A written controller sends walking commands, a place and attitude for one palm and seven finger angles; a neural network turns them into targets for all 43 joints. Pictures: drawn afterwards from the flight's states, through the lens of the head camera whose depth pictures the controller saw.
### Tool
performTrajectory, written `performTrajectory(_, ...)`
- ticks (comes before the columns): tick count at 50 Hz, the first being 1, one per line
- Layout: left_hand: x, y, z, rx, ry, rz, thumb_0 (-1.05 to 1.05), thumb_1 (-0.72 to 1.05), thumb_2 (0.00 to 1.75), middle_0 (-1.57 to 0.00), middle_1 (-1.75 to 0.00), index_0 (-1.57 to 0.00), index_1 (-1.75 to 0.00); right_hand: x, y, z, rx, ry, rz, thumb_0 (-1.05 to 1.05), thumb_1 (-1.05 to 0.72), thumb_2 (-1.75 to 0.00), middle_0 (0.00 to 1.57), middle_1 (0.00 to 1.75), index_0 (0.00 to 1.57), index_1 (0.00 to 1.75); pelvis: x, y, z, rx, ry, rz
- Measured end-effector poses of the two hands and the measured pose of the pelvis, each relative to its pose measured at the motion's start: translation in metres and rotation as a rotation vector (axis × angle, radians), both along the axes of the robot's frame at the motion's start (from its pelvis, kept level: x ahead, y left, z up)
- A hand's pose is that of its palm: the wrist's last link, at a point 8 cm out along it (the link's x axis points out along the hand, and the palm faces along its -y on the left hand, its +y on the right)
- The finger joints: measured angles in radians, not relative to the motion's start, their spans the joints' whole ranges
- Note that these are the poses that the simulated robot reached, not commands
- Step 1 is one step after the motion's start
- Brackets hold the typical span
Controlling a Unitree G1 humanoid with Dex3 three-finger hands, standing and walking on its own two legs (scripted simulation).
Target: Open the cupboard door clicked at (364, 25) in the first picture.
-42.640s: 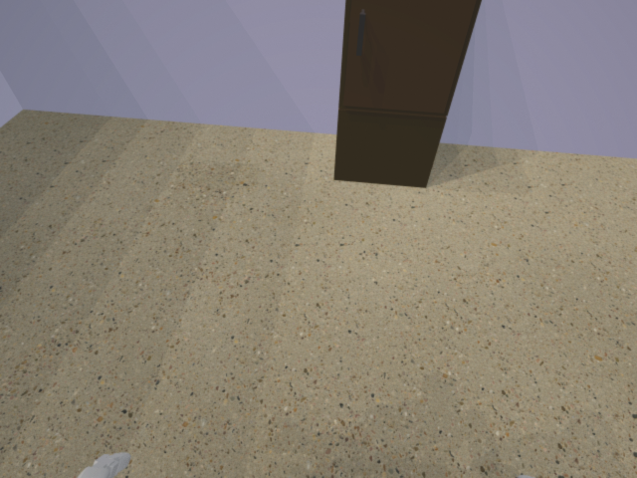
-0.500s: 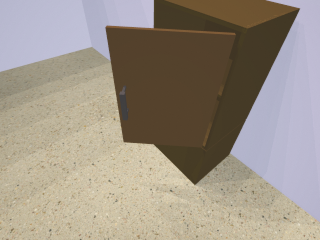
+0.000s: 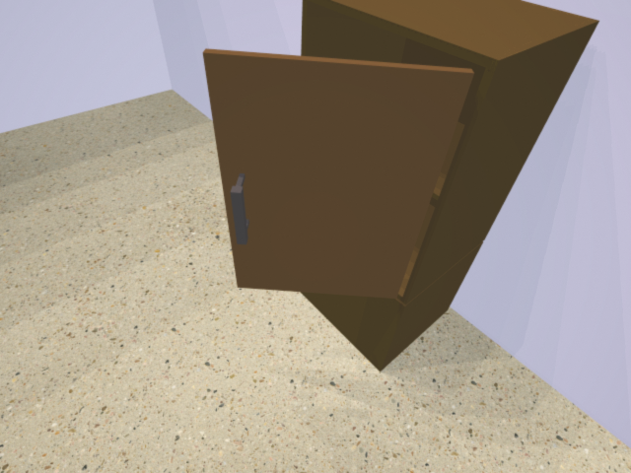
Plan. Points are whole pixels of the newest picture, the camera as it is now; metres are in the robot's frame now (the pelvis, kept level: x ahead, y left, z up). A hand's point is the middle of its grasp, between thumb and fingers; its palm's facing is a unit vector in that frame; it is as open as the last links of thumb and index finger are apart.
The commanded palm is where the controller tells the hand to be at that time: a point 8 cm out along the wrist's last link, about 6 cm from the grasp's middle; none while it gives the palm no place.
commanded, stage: shuffle to correct the standing spot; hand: left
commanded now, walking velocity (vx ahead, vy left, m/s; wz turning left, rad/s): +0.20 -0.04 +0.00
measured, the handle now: (241, 209) +0.60 +0.19 -0.04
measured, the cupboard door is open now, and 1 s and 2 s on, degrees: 46 46 46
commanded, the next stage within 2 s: come to a stop and stand still in 0.16 s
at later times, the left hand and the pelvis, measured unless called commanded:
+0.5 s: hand out of the picture +0.07 +0.15 -0.19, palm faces +0.10 -0.99 -0.10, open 7.4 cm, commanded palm none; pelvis +0.10 +0.02 +0.00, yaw +0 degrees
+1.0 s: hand out of the picture +0.05 +0.15 -0.15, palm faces +0.04 -0.98 -0.21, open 7.4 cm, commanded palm none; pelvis +0.03 -0.02 +0.01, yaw -2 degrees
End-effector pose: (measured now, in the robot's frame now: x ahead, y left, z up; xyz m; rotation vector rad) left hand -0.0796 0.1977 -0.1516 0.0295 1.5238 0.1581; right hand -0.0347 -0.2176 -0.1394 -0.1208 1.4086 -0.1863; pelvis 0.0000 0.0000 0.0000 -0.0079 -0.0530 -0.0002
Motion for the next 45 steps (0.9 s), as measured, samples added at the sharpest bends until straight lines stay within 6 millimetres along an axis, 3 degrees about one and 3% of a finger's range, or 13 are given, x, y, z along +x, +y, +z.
performTrajectory(3,0.025,0.002,0.007,0.014,-0.019,-0.031,0.00,0.90,0.90,-0.20,-0.30,-0.20,-0.29,0.006,0.003,0.000,0.018,-0.013,-0.028,0.00,-0.91,-0.90,0.20,0.30,0.20,0.30,0.009,-0.003,0.004,0.007,0.010,-0.022)
performTrajectory(8,0.082,0.001,0.011,0.062,-0.142,-0.054,0.00,0.90,0.90,-0.20,-0.30,-0.20,-0.29,0.015,-0.001,-0.006,0.051,0.011,-0.041,0.00,-0.91,-0.90,0.21,0.30,0.21,0.30,0.026,-0.016,0.001,0.018,0.025,-0.020)
performTrajectory(11,0.104,-0.002,0.013,0.080,-0.203,-0.012,0.00,0.90,0.90,-0.20,-0.30,-0.20,-0.29,0.031,-0.007,-0.008,0.053,0.043,-0.006,0.00,-0.91,-0.90,0.21,0.30,0.20,0.30,0.037,-0.019,0.001,-0.005,0.024,0.011)
performTrajectory(17,0.118,-0.006,0.015,0.052,-0.179,0.014,0.00,0.90,0.90,-0.20,-0.30,-0.20,-0.29,0.103,-0.016,0.006,0.006,-0.049,0.036,0.01,-0.91,-0.90,0.20,0.30,0.20,0.30,0.064,-0.010,0.009,-0.015,0.026,0.023)
performTrajectory(21,0.125,-0.003,0.003,0.007,-0.118,0.009,0.00,0.90,0.90,-0.20,-0.30,-0.20,-0.29,0.148,-0.014,0.010,-0.050,-0.131,0.056,0.01,-0.93,-0.90,0.20,0.30,0.20,0.30,0.081,0.004,0.003,-0.032,0.017,0.015)
performTrajectory(25,0.137,0.008,-0.008,-0.010,-0.082,0.009,0.00,0.90,0.90,-0.20,-0.30,-0.20,-0.30,0.176,0.002,0.013,-0.069,-0.159,0.073,0.01,-0.93,-0.90,0.20,0.30,0.20,0.30,0.096,0.016,0.000,-0.018,0.012,0.003)
performTrajectory(28,0.147,0.019,-0.007,0.001,-0.075,-0.011,0.00,0.90,0.90,-0.20,-0.30,-0.20,-0.29,0.188,0.009,0.017,-0.078,-0.177,0.074,0.00,-0.94,-0.90,0.20,0.30,0.20,0.30,0.095,0.019,0.002,-0.011,0.023,-0.010)
performTrajectory(33,0.162,0.039,0.002,0.055,-0.100,-0.062,0.00,0.90,0.90,-0.20,-0.30,-0.20,-0.29,0.186,0.008,0.018,-0.074,-0.195,0.056,0.00,-0.93,-0.90,0.21,0.30,0.21,0.30,0.077,0.017,0.006,-0.018,0.045,-0.029)
performTrajectory(39,0.172,0.047,0.013,0.125,-0.180,-0.100,0.00,0.91,0.90,-0.20,-0.30,-0.19,-0.29,0.150,-0.011,0.007,-0.052,-0.180,0.019,0.00,-0.92,-0.90,0.21,0.30,0.21,0.30,0.051,0.002,0.002,-0.008,0.043,-0.047)
performTrajectory(42,0.166,0.039,0.017,0.157,-0.235,-0.104,0.00,0.91,0.90,-0.20,-0.30,-0.19,-0.29,0.127,-0.025,-0.006,-0.024,-0.152,0.006,0.00,-0.91,-0.90,0.21,0.30,0.21,0.30,0.041,-0.010,-0.005,0.011,0.035,-0.038)
performTrajectory(45,0.146,0.026,0.024,0.160,-0.236,-0.089,0.00,0.91,0.90,-0.20,-0.30,-0.19,-0.29,0.104,-0.032,-0.007,0.001,-0.099,-0.006,0.00,-0.91,-0.90,0.21,0.30,0.20,0.30,0.035,-0.016,0.001,0.007,0.024,-0.023)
